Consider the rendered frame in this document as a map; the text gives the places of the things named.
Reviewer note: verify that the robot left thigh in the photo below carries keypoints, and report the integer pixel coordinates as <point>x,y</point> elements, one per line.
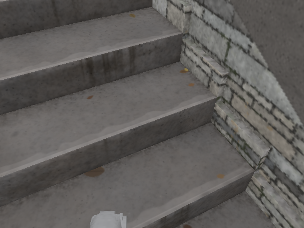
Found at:
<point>109,219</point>

